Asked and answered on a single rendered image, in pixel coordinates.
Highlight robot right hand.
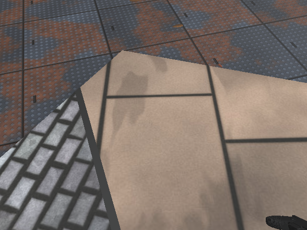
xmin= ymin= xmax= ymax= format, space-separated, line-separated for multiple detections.
xmin=266 ymin=215 xmax=307 ymax=230

